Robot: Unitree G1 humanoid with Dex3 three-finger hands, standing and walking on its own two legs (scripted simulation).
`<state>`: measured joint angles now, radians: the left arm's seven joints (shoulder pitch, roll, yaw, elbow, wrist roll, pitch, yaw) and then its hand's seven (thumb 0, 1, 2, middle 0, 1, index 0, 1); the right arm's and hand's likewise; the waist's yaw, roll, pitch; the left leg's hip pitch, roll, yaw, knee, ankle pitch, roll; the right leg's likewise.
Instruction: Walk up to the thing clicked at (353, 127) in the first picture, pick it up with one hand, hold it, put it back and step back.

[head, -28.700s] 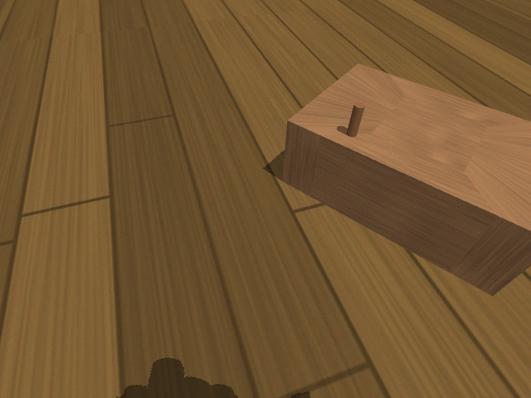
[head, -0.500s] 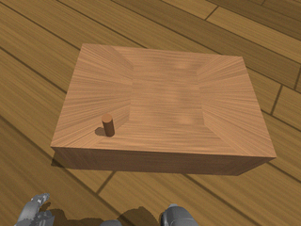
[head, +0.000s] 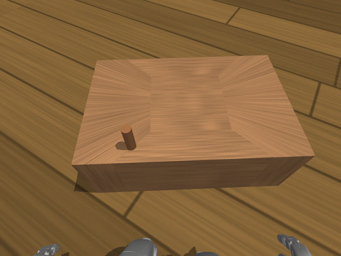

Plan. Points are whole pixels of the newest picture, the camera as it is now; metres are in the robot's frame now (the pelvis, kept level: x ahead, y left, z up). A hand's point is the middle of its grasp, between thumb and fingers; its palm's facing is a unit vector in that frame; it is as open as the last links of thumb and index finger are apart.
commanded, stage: step back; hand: left
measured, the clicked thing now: (128, 138) +0.58 +0.19 -0.30
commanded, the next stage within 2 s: none
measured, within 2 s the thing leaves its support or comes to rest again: neither
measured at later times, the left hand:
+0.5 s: hand out of the picture -0.05 +0.29 -0.15, palm faces +0.02 -0.93 -0.36, open 7.4 cm
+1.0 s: hand out of the picture -0.15 +0.24 -0.14, palm faces +0.05 -0.90 -0.42, open 7.4 cm
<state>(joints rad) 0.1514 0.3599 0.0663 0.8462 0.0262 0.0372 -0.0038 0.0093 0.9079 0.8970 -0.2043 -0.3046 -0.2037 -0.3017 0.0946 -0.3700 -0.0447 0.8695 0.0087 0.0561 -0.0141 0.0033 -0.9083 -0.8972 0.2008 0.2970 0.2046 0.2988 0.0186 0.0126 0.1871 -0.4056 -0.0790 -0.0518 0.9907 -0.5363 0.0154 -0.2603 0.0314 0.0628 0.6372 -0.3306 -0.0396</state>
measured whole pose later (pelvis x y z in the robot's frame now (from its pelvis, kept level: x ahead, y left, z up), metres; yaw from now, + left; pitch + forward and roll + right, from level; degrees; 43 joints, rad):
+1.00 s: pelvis -0.28 -0.04 -0.01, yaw +4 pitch -2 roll +1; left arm 0.10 0.39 0.07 0.74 0.03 0.05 0.02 0.01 0.90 0.90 -0.21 -0.31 -0.21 -0.30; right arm 0.22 -0.39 -0.04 0.87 -0.02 0.02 -0.02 0.00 -0.91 -0.90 0.20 0.30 0.20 0.30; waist 0.00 -0.01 0.19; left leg -0.27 -0.04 -0.03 0.67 -0.38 0.01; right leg -0.42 -0.05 -0.03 0.72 -0.27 0.00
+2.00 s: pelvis -0.52 -0.11 +0.00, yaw +6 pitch -4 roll -1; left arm 0.27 0.37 0.07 0.99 0.03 -0.02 -0.02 0.01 0.91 0.90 -0.20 -0.30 -0.20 -0.30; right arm 0.20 -0.37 -0.05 0.97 -0.04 0.02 0.03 0.01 -0.91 -0.90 0.20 0.30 0.21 0.30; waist 0.02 0.04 0.06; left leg -0.22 0.05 -0.03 0.67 -0.41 0.01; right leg -0.26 0.02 -0.04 0.61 -0.27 -0.02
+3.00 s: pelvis -0.48 -0.07 +0.02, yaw +5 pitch -3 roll +0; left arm 0.07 0.35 0.00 1.12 0.01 -0.02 -0.01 0.01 0.91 0.90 -0.20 -0.30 -0.20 -0.30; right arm 0.06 -0.36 -0.02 1.12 0.00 -0.01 0.02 0.00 -0.91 -0.90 0.20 0.30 0.20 0.30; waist 0.00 0.00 0.07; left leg -0.13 0.04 0.03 0.37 -0.17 -0.02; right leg -0.09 -0.03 0.01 0.36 -0.21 0.03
